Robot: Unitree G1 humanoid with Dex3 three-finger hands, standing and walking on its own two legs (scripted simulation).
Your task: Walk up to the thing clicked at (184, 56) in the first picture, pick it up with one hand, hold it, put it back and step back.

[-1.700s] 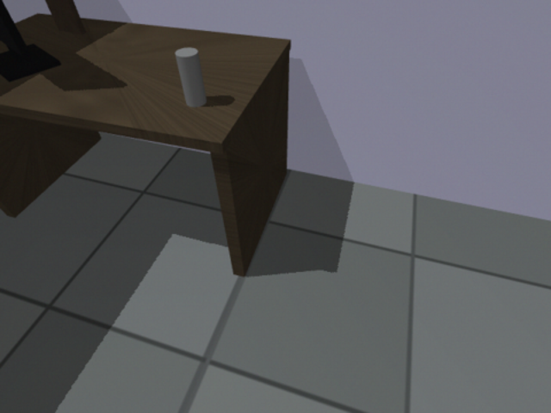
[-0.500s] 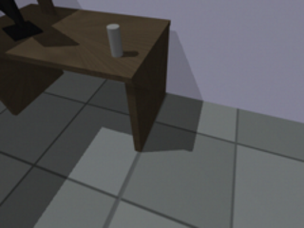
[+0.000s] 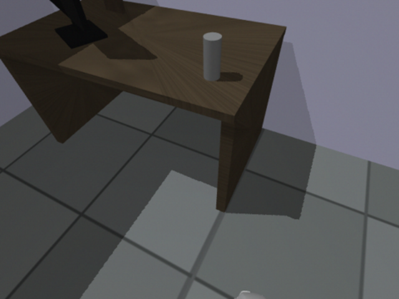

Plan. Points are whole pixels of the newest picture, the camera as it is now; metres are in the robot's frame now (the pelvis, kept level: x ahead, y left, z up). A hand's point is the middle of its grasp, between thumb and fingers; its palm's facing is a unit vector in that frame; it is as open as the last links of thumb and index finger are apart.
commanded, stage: walk up
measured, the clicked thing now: (212, 57) +0.88 -0.09 +0.03
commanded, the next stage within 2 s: none
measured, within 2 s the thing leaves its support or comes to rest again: neither
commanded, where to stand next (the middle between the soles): +0.25 +0.10 m, yaw +2 degrees
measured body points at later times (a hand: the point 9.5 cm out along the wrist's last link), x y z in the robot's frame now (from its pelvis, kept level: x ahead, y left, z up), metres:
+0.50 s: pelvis +0.15 +0.11 -0.02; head +0.19 +0.12 +0.43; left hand +0.09 +0.46 -0.12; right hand +0.33 -0.20 -0.11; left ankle +0.21 +0.24 -0.73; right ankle +0.11 -0.09 -0.71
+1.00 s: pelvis +0.18 +0.14 -0.02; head +0.23 +0.15 +0.43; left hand +0.25 +0.46 -0.14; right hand +0.31 -0.16 -0.13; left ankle +0.21 +0.24 -0.73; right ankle +0.21 +0.02 -0.73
